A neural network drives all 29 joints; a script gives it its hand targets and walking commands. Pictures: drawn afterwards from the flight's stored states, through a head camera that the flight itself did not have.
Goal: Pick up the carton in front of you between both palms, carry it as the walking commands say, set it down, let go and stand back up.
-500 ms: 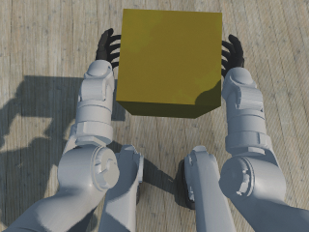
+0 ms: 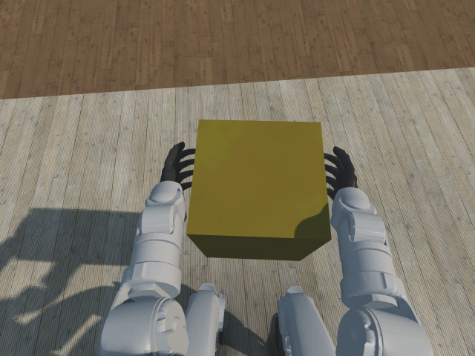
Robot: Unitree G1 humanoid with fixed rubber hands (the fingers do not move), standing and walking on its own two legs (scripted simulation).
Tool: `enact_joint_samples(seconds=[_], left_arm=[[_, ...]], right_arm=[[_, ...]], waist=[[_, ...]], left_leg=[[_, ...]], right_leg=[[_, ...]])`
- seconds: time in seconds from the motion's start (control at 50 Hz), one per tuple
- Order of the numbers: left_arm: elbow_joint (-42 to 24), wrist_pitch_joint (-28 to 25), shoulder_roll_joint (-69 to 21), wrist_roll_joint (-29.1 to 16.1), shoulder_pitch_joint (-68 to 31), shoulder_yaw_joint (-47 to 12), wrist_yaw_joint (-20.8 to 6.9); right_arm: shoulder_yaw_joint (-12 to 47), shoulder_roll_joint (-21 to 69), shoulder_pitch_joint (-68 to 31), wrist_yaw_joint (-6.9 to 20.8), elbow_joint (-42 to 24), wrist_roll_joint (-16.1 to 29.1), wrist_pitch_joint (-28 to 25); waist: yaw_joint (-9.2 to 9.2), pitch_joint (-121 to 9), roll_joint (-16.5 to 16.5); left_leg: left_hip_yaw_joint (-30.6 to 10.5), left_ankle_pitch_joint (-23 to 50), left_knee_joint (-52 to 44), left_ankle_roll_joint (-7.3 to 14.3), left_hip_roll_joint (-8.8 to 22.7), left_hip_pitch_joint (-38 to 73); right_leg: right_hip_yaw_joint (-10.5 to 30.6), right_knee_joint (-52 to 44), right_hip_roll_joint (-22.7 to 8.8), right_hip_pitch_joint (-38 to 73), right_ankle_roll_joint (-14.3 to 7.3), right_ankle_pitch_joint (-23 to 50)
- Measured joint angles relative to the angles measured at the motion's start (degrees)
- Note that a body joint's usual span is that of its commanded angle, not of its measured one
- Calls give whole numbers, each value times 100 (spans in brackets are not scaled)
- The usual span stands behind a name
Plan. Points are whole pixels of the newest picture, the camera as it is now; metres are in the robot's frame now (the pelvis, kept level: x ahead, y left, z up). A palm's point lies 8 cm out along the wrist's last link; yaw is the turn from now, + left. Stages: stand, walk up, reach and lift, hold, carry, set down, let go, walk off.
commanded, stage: reach and lift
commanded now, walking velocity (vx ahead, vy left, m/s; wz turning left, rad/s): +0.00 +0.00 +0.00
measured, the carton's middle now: (255, 199) +0.41 +0.00 -0.10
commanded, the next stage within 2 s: hold in 1.64 s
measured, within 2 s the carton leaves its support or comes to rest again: neither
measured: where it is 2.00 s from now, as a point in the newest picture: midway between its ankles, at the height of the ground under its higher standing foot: outside the picture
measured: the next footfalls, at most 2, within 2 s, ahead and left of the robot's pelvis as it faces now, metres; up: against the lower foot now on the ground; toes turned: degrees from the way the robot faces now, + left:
none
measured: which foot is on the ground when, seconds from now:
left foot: down 0.00-1.00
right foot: down 0.00-1.00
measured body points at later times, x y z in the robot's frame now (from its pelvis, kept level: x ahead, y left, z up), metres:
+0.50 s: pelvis +0.04 -0.01 +0.12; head +0.07 +0.00 +0.57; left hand +0.37 +0.15 +0.11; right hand +0.37 -0.16 +0.11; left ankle +0.07 +0.12 -0.59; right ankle +0.06 -0.13 -0.59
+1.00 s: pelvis +0.04 +0.00 +0.15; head +0.02 +0.00 +0.60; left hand +0.35 +0.15 +0.16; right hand +0.35 -0.16 +0.16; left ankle +0.07 +0.12 -0.59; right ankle +0.06 -0.13 -0.59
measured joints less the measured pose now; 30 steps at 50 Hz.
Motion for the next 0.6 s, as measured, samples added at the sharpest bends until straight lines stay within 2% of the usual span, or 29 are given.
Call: enact_joint_samples(seconds=[0.34, 0.6], left_arm=[[-458, 90, -270, -30, 1450, -321, -23], [-1216, 773, -416, 11, 2316, -621, -87]], right_arm=[[418, 214, 1338, 71, -332, -72, 99], [828, 292, 2161, 142, -1016, -117, 779]], waist=[[42, 398, -15], [81, 830, -14]], left_leg=[[-27, 506, -2312, 17, 66, 3243], [-46, 1089, -4212, 26, 113, 5921]], right_leg=[[23, -2296, -60, 3217, -93, 520], [39, -4176, -122, 5881, -127, 1098]])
